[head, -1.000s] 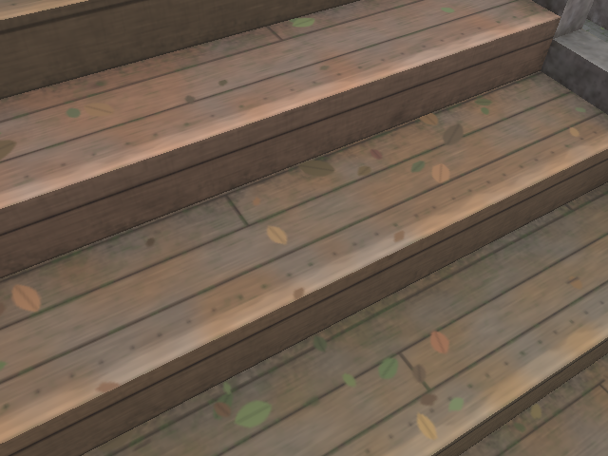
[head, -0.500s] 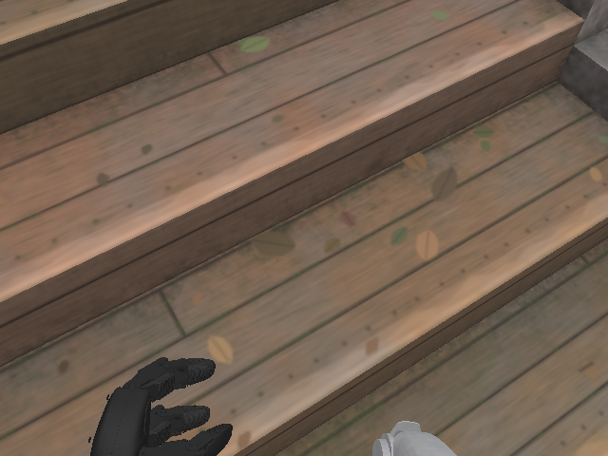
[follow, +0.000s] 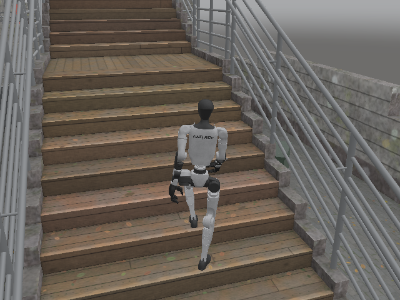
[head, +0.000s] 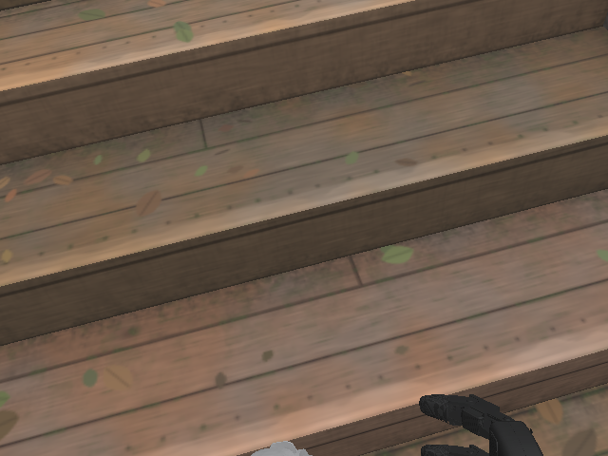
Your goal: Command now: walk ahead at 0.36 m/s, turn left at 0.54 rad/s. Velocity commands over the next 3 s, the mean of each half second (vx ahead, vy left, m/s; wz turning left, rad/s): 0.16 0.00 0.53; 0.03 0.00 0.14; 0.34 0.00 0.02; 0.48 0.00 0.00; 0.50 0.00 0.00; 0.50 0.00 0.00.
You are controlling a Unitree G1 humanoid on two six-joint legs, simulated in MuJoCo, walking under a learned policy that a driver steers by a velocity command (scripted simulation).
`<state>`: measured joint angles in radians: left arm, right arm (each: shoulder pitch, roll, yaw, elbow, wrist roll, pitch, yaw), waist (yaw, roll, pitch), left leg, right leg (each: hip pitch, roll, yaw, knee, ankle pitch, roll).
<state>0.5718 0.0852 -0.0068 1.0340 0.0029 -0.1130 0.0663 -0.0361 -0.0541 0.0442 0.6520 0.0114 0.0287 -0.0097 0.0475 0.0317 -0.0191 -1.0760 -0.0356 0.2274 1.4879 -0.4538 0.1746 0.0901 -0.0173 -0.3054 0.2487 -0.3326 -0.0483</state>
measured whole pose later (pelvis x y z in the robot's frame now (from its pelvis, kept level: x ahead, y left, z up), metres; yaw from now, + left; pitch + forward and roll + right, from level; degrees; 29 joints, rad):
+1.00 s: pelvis +0.44 -0.11 +0.26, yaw +20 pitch +1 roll +0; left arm 0.26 0.13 0.03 0.82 0.03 -0.02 0.04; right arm 0.18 -0.15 -0.03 0.66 -0.06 -0.01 -0.04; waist -0.01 0.03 0.01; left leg -0.81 -0.08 -0.12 1.69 -0.13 0.03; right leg -0.62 0.00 -0.12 0.94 -0.34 -0.09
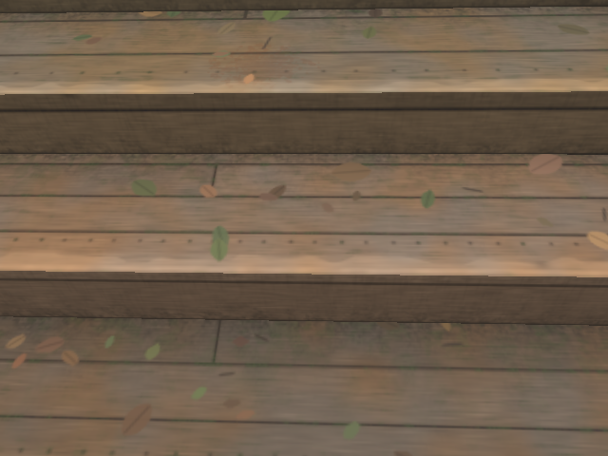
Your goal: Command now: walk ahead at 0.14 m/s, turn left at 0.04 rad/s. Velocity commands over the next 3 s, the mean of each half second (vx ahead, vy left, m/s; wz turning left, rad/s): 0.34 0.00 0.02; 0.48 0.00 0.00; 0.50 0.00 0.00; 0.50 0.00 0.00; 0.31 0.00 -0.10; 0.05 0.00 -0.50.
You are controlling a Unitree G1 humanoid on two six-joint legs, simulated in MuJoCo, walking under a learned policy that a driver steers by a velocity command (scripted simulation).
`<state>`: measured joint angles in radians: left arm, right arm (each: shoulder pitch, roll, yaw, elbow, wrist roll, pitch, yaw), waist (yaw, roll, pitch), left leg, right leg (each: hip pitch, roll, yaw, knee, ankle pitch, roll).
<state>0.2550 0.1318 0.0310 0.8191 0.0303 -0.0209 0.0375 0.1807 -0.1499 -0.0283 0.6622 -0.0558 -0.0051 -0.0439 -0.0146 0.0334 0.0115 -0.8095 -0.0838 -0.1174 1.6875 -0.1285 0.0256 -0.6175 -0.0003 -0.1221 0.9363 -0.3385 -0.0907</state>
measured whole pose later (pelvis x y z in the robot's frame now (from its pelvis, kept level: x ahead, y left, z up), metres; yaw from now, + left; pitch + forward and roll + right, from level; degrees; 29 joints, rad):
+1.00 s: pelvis +0.45 -0.02 +0.17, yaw +1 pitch +2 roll -3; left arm 0.31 0.20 0.07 0.99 0.03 -0.07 0.01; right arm 0.19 -0.17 -0.06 0.71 -0.03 -0.11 0.02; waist -0.03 0.04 -0.05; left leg -0.83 -0.04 -0.11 2.01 -0.03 0.15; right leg -0.52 0.04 -0.22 0.88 -0.40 -0.12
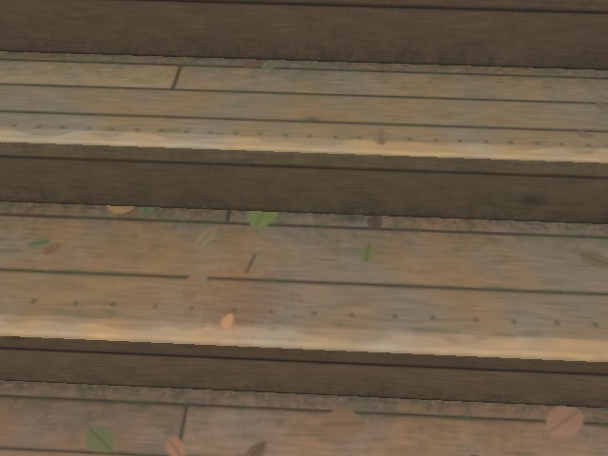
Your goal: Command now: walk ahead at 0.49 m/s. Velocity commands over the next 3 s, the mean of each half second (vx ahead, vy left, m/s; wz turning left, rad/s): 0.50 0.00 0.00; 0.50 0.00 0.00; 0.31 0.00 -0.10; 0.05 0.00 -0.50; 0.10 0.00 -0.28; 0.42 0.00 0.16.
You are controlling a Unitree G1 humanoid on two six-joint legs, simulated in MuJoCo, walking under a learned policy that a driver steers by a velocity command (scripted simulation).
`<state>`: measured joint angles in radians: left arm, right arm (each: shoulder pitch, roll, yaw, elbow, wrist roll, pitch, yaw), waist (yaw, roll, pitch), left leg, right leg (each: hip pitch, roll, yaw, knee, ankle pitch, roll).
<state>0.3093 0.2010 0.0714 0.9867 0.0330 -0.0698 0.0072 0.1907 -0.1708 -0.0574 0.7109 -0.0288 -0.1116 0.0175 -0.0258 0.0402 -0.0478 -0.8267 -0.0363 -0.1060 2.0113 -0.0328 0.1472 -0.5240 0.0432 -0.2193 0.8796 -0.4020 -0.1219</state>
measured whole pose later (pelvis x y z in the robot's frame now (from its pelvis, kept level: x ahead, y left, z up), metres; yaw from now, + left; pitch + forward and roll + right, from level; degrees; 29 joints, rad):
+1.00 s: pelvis +0.61 -0.04 +0.30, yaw -1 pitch +2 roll -3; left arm 0.16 0.16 0.05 0.80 0.02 -0.04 0.02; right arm 0.39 -0.17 -0.07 0.85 -0.03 -0.12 0.02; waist -0.02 0.03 -0.04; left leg -0.53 -0.01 -0.09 1.62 -0.03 0.10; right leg -0.68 0.01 -0.21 1.08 -0.45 -0.12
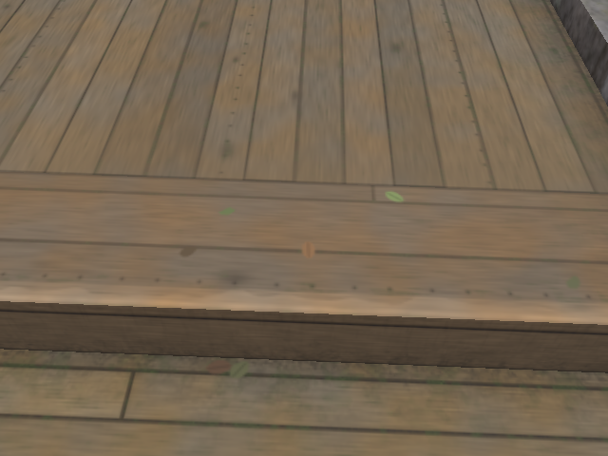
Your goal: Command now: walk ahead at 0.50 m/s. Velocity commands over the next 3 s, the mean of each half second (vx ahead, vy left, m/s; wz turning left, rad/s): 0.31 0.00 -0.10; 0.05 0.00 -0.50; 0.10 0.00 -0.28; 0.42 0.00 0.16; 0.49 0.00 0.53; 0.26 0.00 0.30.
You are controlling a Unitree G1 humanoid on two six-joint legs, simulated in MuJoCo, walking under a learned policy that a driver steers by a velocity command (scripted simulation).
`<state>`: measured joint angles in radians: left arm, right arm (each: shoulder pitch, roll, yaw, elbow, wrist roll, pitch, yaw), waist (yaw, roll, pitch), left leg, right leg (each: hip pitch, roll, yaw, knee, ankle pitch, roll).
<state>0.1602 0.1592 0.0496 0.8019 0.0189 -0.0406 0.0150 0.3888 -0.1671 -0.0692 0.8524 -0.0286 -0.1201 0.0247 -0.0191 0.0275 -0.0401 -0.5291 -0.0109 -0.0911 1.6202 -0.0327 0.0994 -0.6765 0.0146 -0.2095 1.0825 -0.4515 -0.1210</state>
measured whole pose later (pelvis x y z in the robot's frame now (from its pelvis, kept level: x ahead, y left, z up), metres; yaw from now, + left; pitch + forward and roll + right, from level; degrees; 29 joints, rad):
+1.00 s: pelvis +0.34 -0.01 +0.23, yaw -22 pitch +0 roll +1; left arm 0.25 0.19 0.08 0.61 0.01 0.02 0.01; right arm 0.25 -0.25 -0.09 0.74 -0.03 0.02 -0.04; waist 0.01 0.05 0.00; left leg -0.44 0.14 0.16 1.04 -0.49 -0.05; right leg -0.41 -0.01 -0.09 0.73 -0.31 -0.07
